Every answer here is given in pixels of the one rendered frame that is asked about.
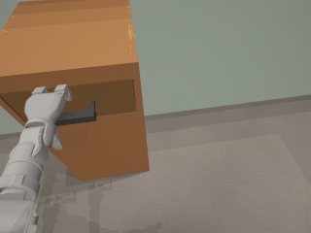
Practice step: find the cabinet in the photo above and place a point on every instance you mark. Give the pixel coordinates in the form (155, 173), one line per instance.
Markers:
(54, 42)

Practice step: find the drawer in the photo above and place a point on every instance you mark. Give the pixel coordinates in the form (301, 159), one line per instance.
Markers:
(111, 98)

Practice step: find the robot left hand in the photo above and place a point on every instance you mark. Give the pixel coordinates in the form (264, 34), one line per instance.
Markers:
(48, 105)

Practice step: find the robot left upper arm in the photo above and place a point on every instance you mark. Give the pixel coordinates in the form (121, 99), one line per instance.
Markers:
(18, 216)

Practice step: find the robot left forearm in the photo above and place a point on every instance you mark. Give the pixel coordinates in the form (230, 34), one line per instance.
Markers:
(22, 173)

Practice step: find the handle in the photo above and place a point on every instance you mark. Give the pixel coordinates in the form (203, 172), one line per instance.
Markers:
(77, 116)

